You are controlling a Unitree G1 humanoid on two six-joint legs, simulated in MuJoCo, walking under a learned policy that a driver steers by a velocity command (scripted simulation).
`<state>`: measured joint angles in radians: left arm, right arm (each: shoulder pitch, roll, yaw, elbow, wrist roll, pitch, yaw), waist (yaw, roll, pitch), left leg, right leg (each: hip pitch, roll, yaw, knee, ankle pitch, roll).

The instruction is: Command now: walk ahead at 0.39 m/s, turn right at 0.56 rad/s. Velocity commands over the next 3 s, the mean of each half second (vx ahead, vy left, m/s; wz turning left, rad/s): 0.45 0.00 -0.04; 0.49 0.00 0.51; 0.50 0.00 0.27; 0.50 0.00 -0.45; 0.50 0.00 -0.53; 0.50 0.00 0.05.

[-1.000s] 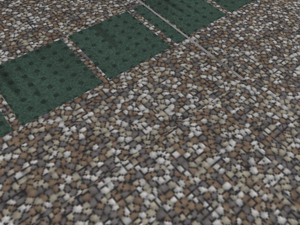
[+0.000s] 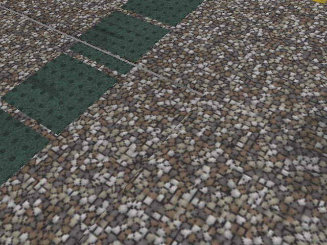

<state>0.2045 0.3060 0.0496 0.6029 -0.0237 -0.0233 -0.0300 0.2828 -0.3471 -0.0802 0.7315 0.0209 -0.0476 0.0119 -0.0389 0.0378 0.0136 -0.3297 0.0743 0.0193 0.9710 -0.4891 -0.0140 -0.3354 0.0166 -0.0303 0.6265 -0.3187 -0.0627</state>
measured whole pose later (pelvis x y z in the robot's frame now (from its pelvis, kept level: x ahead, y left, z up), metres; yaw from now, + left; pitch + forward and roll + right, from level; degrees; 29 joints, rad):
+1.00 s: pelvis +0.57 -0.03 +0.01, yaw +19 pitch +1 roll +0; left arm 0.19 0.27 0.04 0.64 0.01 -0.10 -0.01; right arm 0.34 -0.32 -0.06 0.71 0.03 -0.02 0.00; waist -0.02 0.04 0.01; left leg -0.41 -0.03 -0.10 1.19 -0.39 0.01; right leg -0.35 0.01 -0.01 0.52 -0.19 -0.01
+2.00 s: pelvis +1.07 +0.19 -0.04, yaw +9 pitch +1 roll +1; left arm 0.10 0.29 0.06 0.65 -0.02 -0.04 -0.04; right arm 0.30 -0.28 -0.06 0.84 0.01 -0.07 -0.01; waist -0.03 -0.01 0.06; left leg -0.17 0.03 0.06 1.07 -0.52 -0.02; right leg -0.50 0.06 -0.05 0.66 -0.19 -0.12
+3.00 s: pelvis +1.57 +0.21 +0.00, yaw -2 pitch +1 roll -2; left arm 0.19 0.24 0.04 0.68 0.00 -0.09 0.00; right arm 0.33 -0.30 -0.05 0.81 0.03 -0.05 0.00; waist -0.01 0.05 0.01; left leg -0.46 0.04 -0.04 1.11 -0.37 0.02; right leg -0.34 -0.02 -0.09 0.53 -0.21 -0.01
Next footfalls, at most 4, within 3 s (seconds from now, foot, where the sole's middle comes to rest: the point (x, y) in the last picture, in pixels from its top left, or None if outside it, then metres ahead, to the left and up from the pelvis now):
0.42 left None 0.41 0.09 -0.76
0.88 right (198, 193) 0.69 -0.11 -0.76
1.38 left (116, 171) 0.84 0.26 -0.79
1.94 right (140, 112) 1.21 0.15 -0.79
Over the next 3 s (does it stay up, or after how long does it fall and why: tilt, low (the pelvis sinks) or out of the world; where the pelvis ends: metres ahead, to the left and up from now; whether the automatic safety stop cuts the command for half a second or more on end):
stays up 1.57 0.21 0.00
